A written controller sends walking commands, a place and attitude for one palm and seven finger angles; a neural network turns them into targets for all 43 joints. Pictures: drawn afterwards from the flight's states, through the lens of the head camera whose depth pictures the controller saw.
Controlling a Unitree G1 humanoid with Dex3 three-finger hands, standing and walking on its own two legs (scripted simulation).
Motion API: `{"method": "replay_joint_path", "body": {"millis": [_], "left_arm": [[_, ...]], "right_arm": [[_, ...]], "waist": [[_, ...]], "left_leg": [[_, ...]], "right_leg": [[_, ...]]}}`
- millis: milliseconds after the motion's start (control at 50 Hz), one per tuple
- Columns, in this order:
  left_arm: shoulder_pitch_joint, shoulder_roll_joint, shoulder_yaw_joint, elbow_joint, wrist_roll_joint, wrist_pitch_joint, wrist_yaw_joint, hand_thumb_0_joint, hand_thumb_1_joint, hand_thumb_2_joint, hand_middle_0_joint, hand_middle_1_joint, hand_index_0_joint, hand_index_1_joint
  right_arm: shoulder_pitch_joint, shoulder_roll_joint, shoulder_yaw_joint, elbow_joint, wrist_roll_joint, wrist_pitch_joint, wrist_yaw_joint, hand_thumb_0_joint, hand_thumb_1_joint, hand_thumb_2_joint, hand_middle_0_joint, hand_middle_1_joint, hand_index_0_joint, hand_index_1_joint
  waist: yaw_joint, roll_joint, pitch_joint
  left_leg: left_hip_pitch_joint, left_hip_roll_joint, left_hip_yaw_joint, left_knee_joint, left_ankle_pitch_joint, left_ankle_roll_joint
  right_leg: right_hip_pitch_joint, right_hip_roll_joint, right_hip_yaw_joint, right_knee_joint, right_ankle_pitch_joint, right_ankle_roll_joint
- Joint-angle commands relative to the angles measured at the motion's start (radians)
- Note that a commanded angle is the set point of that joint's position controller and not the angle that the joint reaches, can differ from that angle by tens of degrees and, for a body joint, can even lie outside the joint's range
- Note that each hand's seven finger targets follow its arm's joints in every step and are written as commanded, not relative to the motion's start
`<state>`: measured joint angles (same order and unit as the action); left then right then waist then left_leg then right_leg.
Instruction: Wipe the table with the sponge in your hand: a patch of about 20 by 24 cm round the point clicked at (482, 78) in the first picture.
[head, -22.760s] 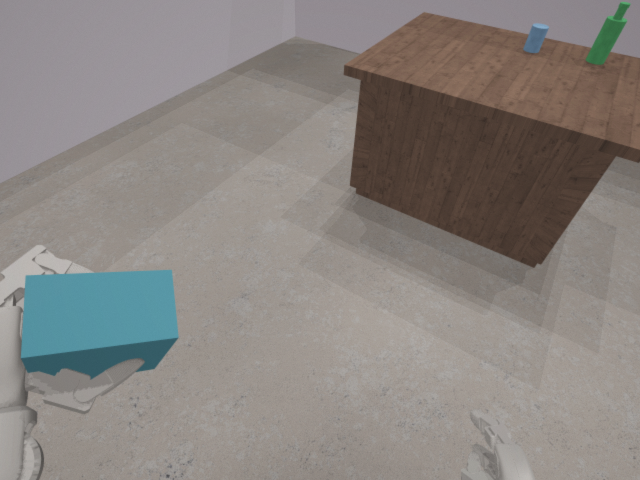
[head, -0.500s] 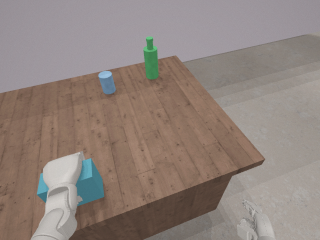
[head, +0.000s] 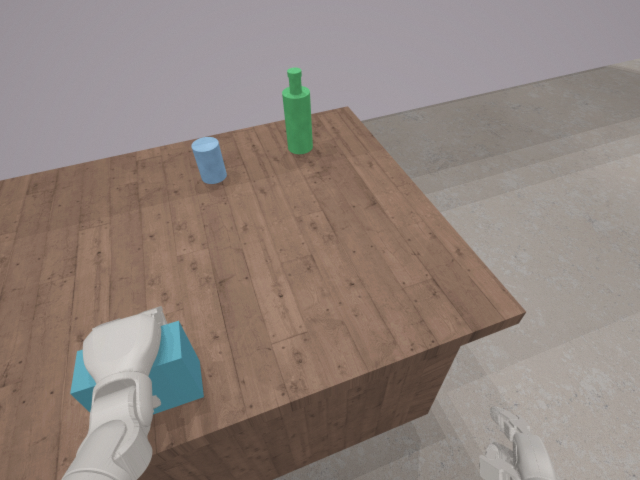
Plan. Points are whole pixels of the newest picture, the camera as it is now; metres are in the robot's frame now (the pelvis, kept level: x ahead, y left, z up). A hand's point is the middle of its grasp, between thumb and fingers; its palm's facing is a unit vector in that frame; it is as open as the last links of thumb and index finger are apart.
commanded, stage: lower the sponge onto the table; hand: left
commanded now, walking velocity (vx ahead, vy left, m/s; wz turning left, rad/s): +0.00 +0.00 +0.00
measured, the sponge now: (147, 381) +0.24 +0.29 -0.05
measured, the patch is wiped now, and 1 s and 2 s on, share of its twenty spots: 0.00 0.25 0.60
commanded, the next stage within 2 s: wipe forward along the first lane in 0.06 s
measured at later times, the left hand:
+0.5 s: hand (143, 342) +0.29 +0.30 -0.02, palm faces -0.10 -0.02 -0.99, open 10.0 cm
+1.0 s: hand (141, 308) +0.34 +0.33 -0.02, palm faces -0.11 +0.01 -0.99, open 10.0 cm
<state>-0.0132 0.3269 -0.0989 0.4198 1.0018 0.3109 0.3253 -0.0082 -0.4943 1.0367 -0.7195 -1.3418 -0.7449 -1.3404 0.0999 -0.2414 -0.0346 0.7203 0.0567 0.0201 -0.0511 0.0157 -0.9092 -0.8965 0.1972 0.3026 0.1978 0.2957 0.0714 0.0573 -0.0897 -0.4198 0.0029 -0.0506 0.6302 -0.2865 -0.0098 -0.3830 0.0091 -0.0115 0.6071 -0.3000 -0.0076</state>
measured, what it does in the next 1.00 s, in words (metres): stands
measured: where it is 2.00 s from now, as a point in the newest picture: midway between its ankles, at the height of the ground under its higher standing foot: outside the picture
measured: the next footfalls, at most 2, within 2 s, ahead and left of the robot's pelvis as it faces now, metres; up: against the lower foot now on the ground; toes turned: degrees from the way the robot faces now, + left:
none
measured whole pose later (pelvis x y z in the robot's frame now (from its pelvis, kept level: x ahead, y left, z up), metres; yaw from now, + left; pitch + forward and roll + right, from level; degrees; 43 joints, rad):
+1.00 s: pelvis -0.03 +0.00 -0.02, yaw +0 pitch +13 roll -2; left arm -0.52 0.47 0.00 0.95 1.02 0.20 0.34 0.00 -0.52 1.05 -0.74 -1.33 -0.76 -1.34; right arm 0.22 -0.25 -0.02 0.73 0.07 0.05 -0.06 0.01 -0.91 -0.90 0.20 0.30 0.20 0.30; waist -0.01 0.05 -0.14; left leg -0.73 0.01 -0.06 0.80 -0.30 -0.01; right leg -0.68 0.02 -0.02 0.75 -0.31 -0.01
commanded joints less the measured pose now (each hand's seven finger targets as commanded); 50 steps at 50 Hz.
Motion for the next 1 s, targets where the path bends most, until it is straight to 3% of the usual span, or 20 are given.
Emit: {"method": "replay_joint_path", "body": {"millis": [0, 80, 120, 140, 180, 220, 300, 320, 340, 400, 420, 460, 520, 540, 600, 620, 680, 720, 780, 980], "left_arm": [[-0.189, 0.141, 0.048, -0.151, 0.019, 0.010, 0.033, 0.000, 0.100, 1.300, -1.200, -1.600, -1.200, -1.600], [-0.231, 0.134, 0.034, -0.115, 0.017, 0.017, 0.032, 0.000, 0.100, 1.300, -1.200, -1.600, -1.200, -1.600], [-0.206, 0.177, 0.080, -0.110, 0.015, 0.019, 0.034, 0.000, 0.100, 1.300, -1.200, -1.600, -1.200, -1.600], [-0.208, 0.134, 0.039, -0.104, 0.010, 0.019, 0.029, 0.000, 0.100, 1.300, -1.200, -1.600, -1.200, -1.600], [-0.286, 0.177, 0.061, -0.047, 0.020, 0.021, 0.028, 0.000, 0.100, 1.300, -1.200, -1.600, -1.200, -1.600], [-0.352, 0.213, 0.083, -0.030, 0.033, 0.019, 0.030, 0.000, 0.100, 1.300, -1.200, -1.600, -1.200, -1.600], [-0.391, 0.182, 0.045, 0.058, 0.041, 0.010, 0.020, 0.000, 0.100, 1.300, -1.200, -1.600, -1.200, -1.600], [-0.400, 0.220, 0.083, 0.075, 0.042, 0.010, 0.021, 0.000, 0.100, 1.300, -1.200, -1.600, -1.200, -1.600], [-0.423, 0.174, 0.038, 0.084, 0.038, 0.005, 0.016, 0.000, 0.100, 1.300, -1.200, -1.600, -1.200, -1.600], [-0.456, 0.222, 0.070, 0.149, 0.041, -0.005, 0.014, 0.000, 0.100, 1.300, -1.200, -1.600, -1.200, -1.600], [-0.454, 0.280, 0.125, 0.177, 0.043, -0.006, 0.019, 0.000, 0.100, 1.300, -1.200, -1.600, -1.200, -1.600], [-0.478, 0.247, 0.090, 0.195, 0.041, -0.018, 0.015, 0.000, 0.100, 1.300, -1.200, -1.600, -1.200, -1.600], [-0.465, 0.316, 0.153, 0.248, 0.050, -0.027, 0.020, 0.000, 0.100, 1.300, -1.200, -1.600, -1.200, -1.600], [-0.458, 0.270, 0.114, 0.242, 0.044, -0.033, 0.018, 0.000, 0.100, 1.300, -1.200, -1.600, -1.200, -1.600], [-0.504, 0.257, 0.091, 0.291, 0.048, -0.035, 0.019, 0.000, 0.100, 1.300, -1.200, -1.600, -1.200, -1.600], [-0.514, 0.313, 0.144, 0.304, 0.045, -0.039, 0.026, 0.000, 0.100, 1.300, -1.200, -1.600, -1.200, -1.600], [-0.527, 0.279, 0.107, 0.347, 0.047, -0.046, 0.026, 0.000, 0.100, 1.300, -1.200, -1.600, -1.200, -1.600], [-0.578, 0.330, 0.145, 0.366, 0.048, -0.052, 0.032, 0.000, 0.100, 1.300, -1.200, -1.600, -1.200, -1.600], [-0.612, 0.314, 0.109, 0.403, 0.052, -0.059, 0.031, 0.000, 0.100, 1.300, -1.200, -1.600, -1.200, -1.600], [-0.733, 0.388, 0.138, 0.506, 0.060, -0.080, 0.034, 0.000, 0.100, 1.300, -1.200, -1.600, -1.200, -1.600]], "right_arm": [[-0.151, -0.117, -0.036, -0.161, 0.001, -0.045, -0.007, 0.000, -0.900, -0.900, 0.200, 0.300, 0.200, 0.300], [-0.148, -0.118, -0.031, -0.158, 0.004, -0.040, -0.009, 0.000, -0.900, -0.900, 0.200, 0.300, 0.200, 0.300], [-0.146, -0.126, -0.035, -0.158, 0.004, -0.038, -0.011, 0.000, -0.900, -0.900, 0.200, 0.300, 0.200, 0.300], [-0.140, -0.118, -0.032, -0.164, 0.005, -0.036, -0.012, 0.000, -0.900, -0.900, 0.200, 0.300, 0.200, 0.300], [-0.135, -0.125, -0.028, -0.147, 0.005, -0.030, -0.020, 0.000, -0.900, -0.900, 0.200, 0.300, 0.200, 0.300], [-0.128, -0.129, -0.028, -0.138, 0.006, -0.025, -0.027, 0.000, -0.900, -0.900, 0.200, 0.300, 0.200, 0.300], [-0.105, -0.126, -0.027, -0.134, 0.007, -0.020, -0.033, 0.000, -0.900, -0.900, 0.200, 0.300, 0.200, 0.300], [-0.096, -0.133, -0.031, -0.128, 0.009, -0.017, -0.033, 0.000, -0.900, -0.900, 0.200, 0.300, 0.200, 0.300], [-0.085, -0.127, -0.029, -0.132, 0.009, -0.016, -0.033, 0.000, -0.900, -0.900, 0.200, 0.300, 0.200, 0.300], [-0.070, -0.134, -0.026, -0.130, 0.008, -0.009, -0.035, 0.000, -0.900, -0.900, 0.200, 0.300, 0.200, 0.300], [-0.058, -0.143, -0.029, -0.120, 0.007, -0.005, -0.037, 0.000, -0.900, -0.900, 0.200, 0.300, 0.200, 0.300], [-0.046, -0.137, -0.029, -0.127, 0.009, -0.006, -0.037, 0.000, -0.900, -0.900, 0.200, 0.300, 0.200, 0.300], [-0.021, -0.151, -0.036, -0.117, 0.008, 0.001, -0.033, 0.000, -0.900, -0.900, 0.200, 0.300, 0.200, 0.300], [-0.014, -0.142, -0.036, -0.129, 0.007, 0.001, -0.031, 0.000, -0.900, -0.900, 0.200, 0.300, 0.200, 0.300], [-0.003, -0.147, -0.034, -0.122, 0.010, 0.002, -0.028, 0.000, -0.900, -0.900, 0.200, 0.300, 0.200, 0.300], [0.008, -0.155, -0.038, -0.113, 0.011, 0.004, -0.028, 0.000, -0.900, -0.900, 0.200, 0.300, 0.200, 0.300], [0.026, -0.153, -0.038, -0.117, 0.011, 0.001, -0.027, 0.000, -0.900, -0.900, 0.200, 0.300, 0.200, 0.300], [0.034, -0.159, -0.039, -0.105, 0.012, 0.002, -0.029, 0.000, -0.900, -0.900, 0.200, 0.300, 0.200, 0.300], [0.052, -0.155, -0.037, -0.107, 0.013, 0.000, -0.028, 0.000, -0.900, -0.900, 0.200, 0.300, 0.200, 0.300], [0.110, -0.162, -0.035, -0.095, 0.011, -0.001, -0.020, 0.000, -0.900, -0.900, 0.200, 0.300, 0.200, 0.300]], "waist": [[0.001, -0.045, -0.187], [-0.011, -0.068, -0.152], [0.004, -0.054, -0.169], [-0.004, -0.051, -0.171], [-0.023, -0.099, -0.126], [-0.024, -0.070, -0.129], [-0.033, -0.075, -0.157], [-0.029, -0.061, -0.167], [-0.041, -0.074, -0.179], [-0.048, -0.095, -0.171], [-0.041, -0.096, -0.174], [-0.053, -0.096, -0.185], [-0.042, -0.092, -0.208], [-0.044, -0.084, -0.228], [-0.066, -0.096, -0.183], [-0.058, -0.093, -0.194], [-0.070, -0.126, -0.191], [-0.073, -0.115, -0.192], [-0.081, -0.116, -0.202], [-0.095, -0.084, -0.253]], "left_leg": [[0.124, -0.026, -0.005, -0.069, 0.162, 0.043], [0.100, -0.027, -0.004, -0.070, 0.108, 0.045], [0.096, -0.029, -0.008, -0.069, 0.108, 0.043], [0.090, -0.030, 0.002, -0.067, 0.101, 0.046], [0.061, -0.030, 0.001, -0.064, 0.063, 0.046], [0.056, -0.034, -0.002, -0.065, 0.040, 0.044], [0.033, -0.036, 0.012, -0.047, 0.030, 0.045], [0.030, -0.035, 0.006, -0.046, 0.029, 0.042], [0.028, -0.033, 0.013, -0.037, 0.036, 0.045], [-0.019, -0.034, 0.018, -0.020, 0.028, 0.046], [-0.034, -0.036, 0.012, -0.019, 0.021, 0.045], [-0.044, -0.033, 0.022, -0.003, 0.030, 0.048], [-0.071, -0.033, 0.020, 0.010, 0.038, 0.047], [-0.074, -0.033, 0.028, 0.016, 0.046, 0.050], [-0.099, -0.026, 0.027, 0.021, 0.017, 0.050], [-0.108, -0.025, 0.020, 0.021, 0.008, 0.048], [-0.134, -0.023, 0.025, 0.032, -0.006, 0.052], [-0.147, -0.022, 0.023, 0.033, -0.038, 0.053], [-0.161, -0.023, 0.030, 0.043, -0.052, 0.056], [-0.190, -0.016, 0.029, 0.065, -0.067, 0.060]], "right_leg": [[0.019, 0.018, 0.013, -0.089, 0.175, -0.056], [-0.011, 0.019, 0.012, -0.096, 0.119, -0.053], [0.001, 0.022, 0.025, -0.095, 0.117, -0.058], [0.001, 0.018, 0.010, -0.092, 0.115, -0.053], [-0.034, 0.018, 0.019, -0.102, 0.076, -0.048], [-0.052, 0.020, 0.028, -0.100, 0.045, -0.053], [-0.067, 0.015, 0.016, -0.087, 0.042, -0.048], [-0.067, 0.020, 0.024, -0.083, 0.039, -0.053], [-0.070, 0.017, 0.009, -0.076, 0.053, -0.048], [-0.078, 0.012, 0.022, -0.073, 0.060, -0.043], [-0.072, 0.016, 0.033, -0.073, 0.049, -0.046], [-0.081, 0.011, 0.022, -0.065, 0.069, -0.039], [-0.076, 0.014, 0.037, -0.052, 0.085, -0.043], [-0.067, 0.011, 0.025, -0.046, 0.100, -0.039], [-0.125, 0.012, 0.019, -0.048, 0.058, -0.037], [-0.125, 0.016, 0.024, -0.043, 0.038, -0.041], [-0.146, 0.014, 0.012, -0.037, 0.023, -0.034], [-0.163, 0.016, 0.020, -0.037, -0.016, -0.036], [-0.176, 0.015, 0.014, -0.036, -0.035, -0.031], [-0.207, 0.020, 0.007, -0.014, -0.043, -0.031]]}}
